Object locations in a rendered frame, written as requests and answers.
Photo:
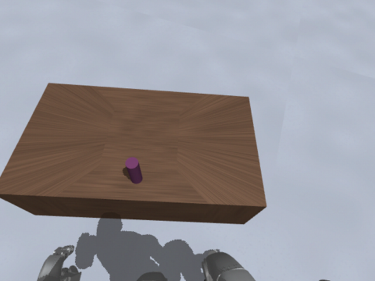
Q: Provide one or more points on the can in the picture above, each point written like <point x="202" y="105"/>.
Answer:
<point x="134" y="170"/>

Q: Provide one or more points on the left robot hand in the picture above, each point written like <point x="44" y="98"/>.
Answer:
<point x="54" y="263"/>

